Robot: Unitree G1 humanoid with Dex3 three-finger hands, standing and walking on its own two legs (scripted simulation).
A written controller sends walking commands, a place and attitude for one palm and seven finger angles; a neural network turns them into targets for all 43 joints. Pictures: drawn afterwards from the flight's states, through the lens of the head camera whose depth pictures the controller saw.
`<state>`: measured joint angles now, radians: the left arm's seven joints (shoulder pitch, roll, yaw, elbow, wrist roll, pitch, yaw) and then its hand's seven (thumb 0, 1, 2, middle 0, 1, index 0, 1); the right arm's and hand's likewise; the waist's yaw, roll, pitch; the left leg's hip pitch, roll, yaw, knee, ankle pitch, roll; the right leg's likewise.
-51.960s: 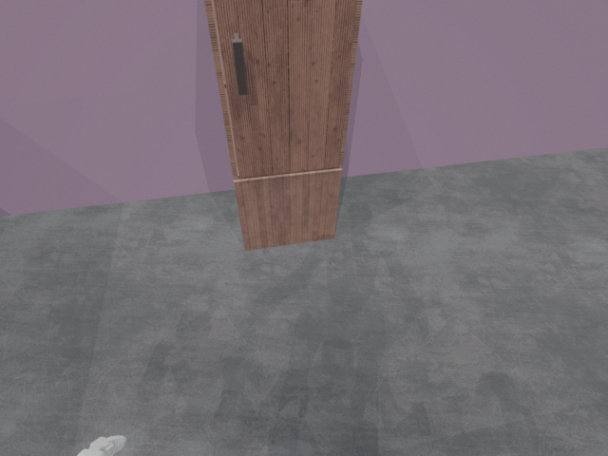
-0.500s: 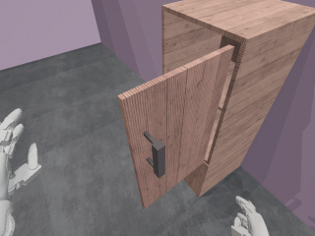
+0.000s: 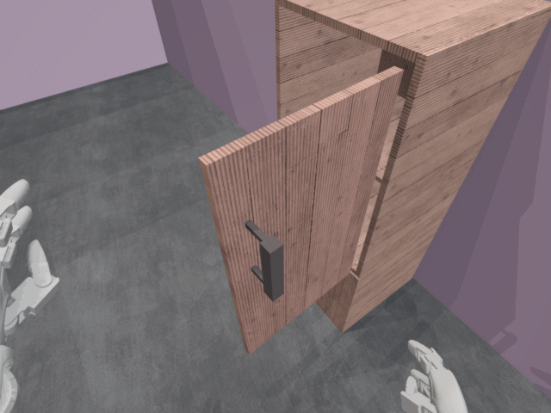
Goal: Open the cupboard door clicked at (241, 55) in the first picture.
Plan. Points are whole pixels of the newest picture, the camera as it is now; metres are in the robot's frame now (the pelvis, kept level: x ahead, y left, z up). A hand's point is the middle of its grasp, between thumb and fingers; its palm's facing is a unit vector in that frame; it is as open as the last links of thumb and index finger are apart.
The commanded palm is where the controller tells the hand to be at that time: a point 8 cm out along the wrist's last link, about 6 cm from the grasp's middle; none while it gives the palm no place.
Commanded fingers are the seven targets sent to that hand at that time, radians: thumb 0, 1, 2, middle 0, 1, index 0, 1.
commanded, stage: step back with the hand held close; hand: left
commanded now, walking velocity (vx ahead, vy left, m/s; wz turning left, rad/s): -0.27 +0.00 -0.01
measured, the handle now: (263, 260) +0.32 +0.06 +0.05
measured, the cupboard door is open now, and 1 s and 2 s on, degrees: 94 94 94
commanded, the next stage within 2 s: stop stepping back and stand still in 0.98 s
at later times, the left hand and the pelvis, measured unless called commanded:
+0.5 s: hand (14, 347) +0.13 +0.27 +0.16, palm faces +0.45 -0.74 -0.51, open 7.4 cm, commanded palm +0.07 +0.31 +0.17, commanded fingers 0.00 0.90 0.90 -0.20 -0.30 -0.20 -0.30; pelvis -0.06 +0.01 -0.02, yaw +1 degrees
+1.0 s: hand out of the picture +0.03 +0.24 +0.15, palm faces +0.40 -0.78 -0.47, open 7.4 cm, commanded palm -0.04 +0.28 +0.17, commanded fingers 0.00 0.90 0.90 -0.20 -0.30 -0.20 -0.30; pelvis -0.19 -0.02 -0.01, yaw -1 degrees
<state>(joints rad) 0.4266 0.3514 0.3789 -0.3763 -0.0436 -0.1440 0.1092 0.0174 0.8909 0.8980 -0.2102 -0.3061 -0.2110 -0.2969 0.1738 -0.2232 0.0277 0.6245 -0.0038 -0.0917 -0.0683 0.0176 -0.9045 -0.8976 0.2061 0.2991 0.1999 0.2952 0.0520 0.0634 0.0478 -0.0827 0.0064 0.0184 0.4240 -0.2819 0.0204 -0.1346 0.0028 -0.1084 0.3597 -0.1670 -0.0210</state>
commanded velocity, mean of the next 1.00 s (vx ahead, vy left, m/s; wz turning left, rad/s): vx -0.31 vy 0.00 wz -0.03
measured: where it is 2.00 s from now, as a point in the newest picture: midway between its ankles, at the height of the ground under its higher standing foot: outside the picture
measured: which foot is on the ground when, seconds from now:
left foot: down 0.00-1.00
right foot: down 0.00-0.68, up 0.70-1.00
